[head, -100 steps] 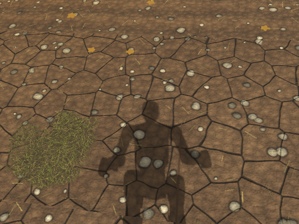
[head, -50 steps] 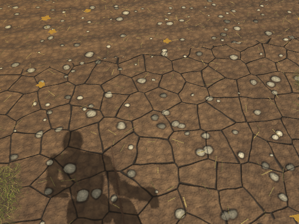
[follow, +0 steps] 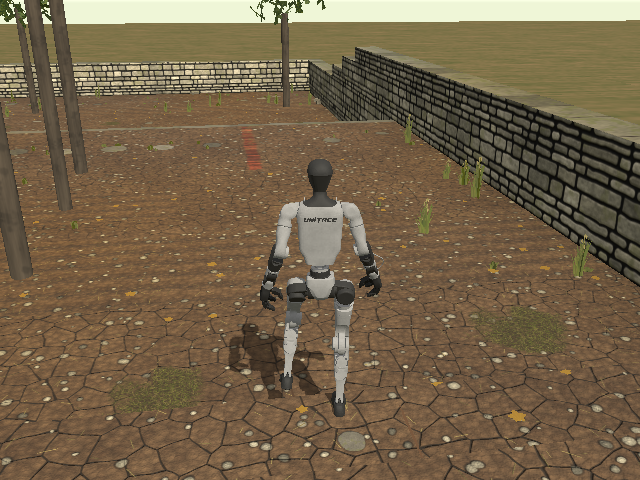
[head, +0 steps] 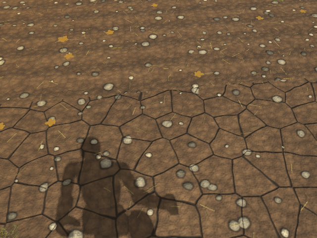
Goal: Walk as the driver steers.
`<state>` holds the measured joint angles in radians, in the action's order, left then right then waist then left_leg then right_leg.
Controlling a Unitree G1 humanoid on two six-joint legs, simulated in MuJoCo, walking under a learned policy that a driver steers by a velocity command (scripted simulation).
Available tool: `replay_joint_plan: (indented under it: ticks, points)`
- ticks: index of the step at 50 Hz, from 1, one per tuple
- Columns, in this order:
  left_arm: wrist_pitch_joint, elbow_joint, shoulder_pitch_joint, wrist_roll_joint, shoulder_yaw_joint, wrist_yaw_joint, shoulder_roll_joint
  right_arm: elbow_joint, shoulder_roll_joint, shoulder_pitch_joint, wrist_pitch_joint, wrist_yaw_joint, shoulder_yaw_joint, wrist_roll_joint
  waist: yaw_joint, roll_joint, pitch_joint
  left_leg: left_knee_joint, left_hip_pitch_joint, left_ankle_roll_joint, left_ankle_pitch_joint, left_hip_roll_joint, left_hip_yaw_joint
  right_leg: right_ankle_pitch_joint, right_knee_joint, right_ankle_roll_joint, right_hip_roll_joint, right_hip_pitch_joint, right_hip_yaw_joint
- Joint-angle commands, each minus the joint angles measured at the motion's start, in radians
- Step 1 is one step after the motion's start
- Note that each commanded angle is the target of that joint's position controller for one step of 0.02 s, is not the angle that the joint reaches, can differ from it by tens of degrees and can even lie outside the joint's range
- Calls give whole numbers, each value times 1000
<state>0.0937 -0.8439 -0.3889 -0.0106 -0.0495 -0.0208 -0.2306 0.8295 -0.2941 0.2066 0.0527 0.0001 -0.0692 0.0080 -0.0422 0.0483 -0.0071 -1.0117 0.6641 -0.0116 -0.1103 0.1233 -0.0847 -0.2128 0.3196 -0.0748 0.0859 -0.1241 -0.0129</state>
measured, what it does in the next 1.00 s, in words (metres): goes down: left foot 0.18 m lower, then right foot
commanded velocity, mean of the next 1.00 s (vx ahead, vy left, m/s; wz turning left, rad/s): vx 0.50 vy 0.00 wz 0.00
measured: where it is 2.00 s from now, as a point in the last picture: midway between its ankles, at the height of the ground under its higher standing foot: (142, 149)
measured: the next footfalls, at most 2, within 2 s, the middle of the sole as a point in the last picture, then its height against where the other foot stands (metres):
left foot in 0.36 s outside the picture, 0.18 m lower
right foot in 0.84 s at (161, 217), level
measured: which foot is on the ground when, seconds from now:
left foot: up 0.00-0.34, down 0.36-0.84, up 0.86-1.00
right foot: down 0.00-0.36, up 0.38-0.82, down 0.84-1.00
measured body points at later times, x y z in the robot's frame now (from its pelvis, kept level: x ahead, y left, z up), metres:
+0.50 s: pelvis +0.31 +0.15 -0.20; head +0.34 +0.18 +0.25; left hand +0.33 +0.42 -0.35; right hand +0.37 -0.10 -0.33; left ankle +0.33 +0.25 -0.92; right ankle +0.20 -0.03 -0.70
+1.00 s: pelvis +0.59 +0.13 -0.18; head +0.62 +0.12 +0.26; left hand +0.71 +0.39 -0.29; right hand +0.65 -0.15 -0.32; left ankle +0.52 +0.27 -0.84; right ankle +0.64 +0.05 -0.92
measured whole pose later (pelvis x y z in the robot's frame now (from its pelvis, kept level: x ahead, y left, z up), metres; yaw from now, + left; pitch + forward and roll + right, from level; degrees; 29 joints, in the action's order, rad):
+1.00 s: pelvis +0.59 +0.13 -0.18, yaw +0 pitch +1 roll +0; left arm 0.09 -0.82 -0.20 0.00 -0.06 -0.03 -0.24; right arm 0.95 -0.28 0.26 0.08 0.00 -0.06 0.02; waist 0.00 0.03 0.03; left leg -1.13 0.43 -0.05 -0.35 0.05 -0.03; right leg -0.14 0.43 -0.07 0.06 -0.31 -0.05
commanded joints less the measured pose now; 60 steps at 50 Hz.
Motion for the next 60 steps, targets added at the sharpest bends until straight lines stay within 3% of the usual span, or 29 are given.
replay_joint_plan:
  ticks: [1,4,8,12,16,17,18,19,20,21,22,23,24,25,27,28,30,33,38,40,42,43,44,45,46,47,48,52,60]
  points:
    - [30,22,-51,-13,-34,31,-148,-87,-84,-80,27,-14,-27,19,12,-100,82,96,269,-3,149,53,-83,54,-111,-195,-330,116,290]
    - [10,12,-66,-10,-28,77,-154,-101,-37,-153,51,-46,-10,-29,-10,-87,61,343,46,-13,546,-5,-2,-14,3,-140,-247,-64,150]
    - [3,18,-97,-10,-21,75,-155,-134,-28,-202,33,-80,2,-12,-17,-116,83,338,38,-47,528,-17,-18,-102,141,-123,-278,-87,186]
    - [-44,16,-148,-13,-30,94,-160,-153,-21,-282,20,-111,18,14,-62,-112,133,445,101,-32,488,23,-36,-158,313,-74,-314,10,212]
    - [-60,15,-126,-13,-26,74,-151,-37,-73,-54,23,-87,-4,21,-4,-72,44,636,-255,-18,576,25,16,-4,637,-4,-255,14,141]
    - [-55,4,-101,-22,-31,65,-158,26,-101,129,31,-72,-23,6,96,-35,-25,713,-494,-22,627,-8,75,75,874,24,-201,-49,100]
    - [-44,-30,-122,-21,-31,55,-153,79,-141,310,31,-63,-35,-11,187,60,-98,679,-800,-67,685,40,52,-234,1268,78,-113,-256,66]
    - [-27,-55,-223,-5,-14,40,-32,112,-188,379,38,-72,-17,-43,139,282,-170,279,-1096,-56,1063,92,31,-759,1668,104,-28,-629,163]
    - [7,-34,-341,-36,-2,28,-50,130,-239,424,28,-65,-44,-17,113,456,-298,224,-1186,-149,1132,189,-154,-658,1749,108,-41,-785,258]
    - [21,2,-251,-47,-6,31,-101,102,-193,412,7,-57,-45,-10,161,288,-317,350,-1149,-196,775,230,-244,-548,1625,96,-75,-874,238]
    - [31,51,-152,-72,0,46,-89,121,-238,356,-5,-49,-58,-3,111,185,-297,511,-1041,-269,319,318,-419,-417,1656,95,-95,-946,163]
    - [25,69,-55,-78,2,73,-78,82,-185,233,5,-35,-34,-22,84,85,-275,664,-850,-294,48,368,-556,-220,1619,67,-160,-922,110]
    - [9,100,4,-70,-2,83,-116,47,-157,117,37,-37,-14,-30,38,98,-174,694,-666,-309,52,399,-616,-118,1461,43,-196,-884,151]
    - [-22,90,29,-30,-6,80,-102,46,-97,7,55,-36,9,-24,-21,33,-16,713,-405,-253,184,313,-441,-49,1273,64,-239,-759,141]
    - [-42,83,66,1,-22,70,-99,52,-43,-13,63,-26,23,-32,-12,29,29,783,-281,-180,153,114,-157,70,953,79,-241,-576,126]
    - [-34,107,95,12,-15,65,-71,66,-92,20,71,-12,13,-35,-11,135,48,781,-295,-209,343,132,-135,109,841,101,-245,-573,120]
    - [-20,133,171,9,0,39,-49,95,-66,93,63,11,16,-15,24,90,39,787,-376,-203,452,94,-38,205,569,107,-224,-515,93]
    - [-17,154,301,2,6,13,-26,122,-100,167,40,25,2,17,74,5,47,819,-543,-182,414,99,-5,264,352,78,-168,-522,29]
    - [-12,202,446,-1,-3,-20,-37,167,-104,252,7,25,-10,17,103,-28,85,772,-742,-162,362,135,2,213,230,16,-134,-562,19]
    - [-8,192,398,-1,-17,-22,-65,157,-121,214,0,23,-17,13,57,8,34,689,-742,-146,547,126,21,148,211,-11,-93,-413,-14]
    - [-10,106,124,5,-60,-12,-149,129,-110,151,-4,19,-10,7,-81,-5,-129,378,-601,-103,655,42,79,197,209,-68,-76,13,-14]
    - [-14,77,-41,9,-82,-2,-238,108,-65,194,5,16,8,-21,-105,-156,-280,32,-324,-61,249,-57,122,223,231,-159,-294,366,266]
    - [-10,60,-62,4,-78,-9,-256,120,23,292,29,-1,34,-8,-52,-324,-394,-230,-41,-33,-466,-198,14,12,62,-291,-476,560,725]
    - [-8,67,-17,-3,-61,-5,-183,112,-91,196,46,-8,5,21,-73,-221,-276,-304,70,-46,-459,-141,-49,-129,-2,-246,-443,480,700]
    - [-6,84,92,-5,-49,-2,-157,71,-119,93,54,-8,-4,35,-48,-174,-121,-269,104,-54,-354,-91,-17,-98,-39,-204,-413,309,560]
    - [-1,91,156,2,-40,-5,-135,65,-107,52,53,-1,-6,27,-15,-85,-46,-216,59,-50,-271,-46,1,8,-70,-186,-376,159,456]
    - [5,89,191,10,-35,-9,-115,67,-94,50,44,5,-10,10,19,-74,-15,-157,-4,-44,-219,-17,-1,97,-100,-170,-344,56,383]
    - [24,51,179,10,-33,-5,-122,58,-44,59,14,10,-7,3,62,-105,-8,-19,-75,-18,-116,15,10,184,-188,-167,-300,-50,247]
    - [9,-43,40,-6,-36,24,-163,-32,-18,-205,24,-6,4,0,-17,-106,60,392,-51,24,235,-29,57,194,-206,-118,-256,-7,106]
Velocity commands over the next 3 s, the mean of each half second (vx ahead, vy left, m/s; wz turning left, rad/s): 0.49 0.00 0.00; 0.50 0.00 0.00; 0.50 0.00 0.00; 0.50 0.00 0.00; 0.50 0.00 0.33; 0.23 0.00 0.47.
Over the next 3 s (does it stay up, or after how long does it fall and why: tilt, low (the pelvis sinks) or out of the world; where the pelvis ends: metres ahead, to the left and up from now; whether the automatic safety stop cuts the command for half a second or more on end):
stays up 1.59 0.25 -0.19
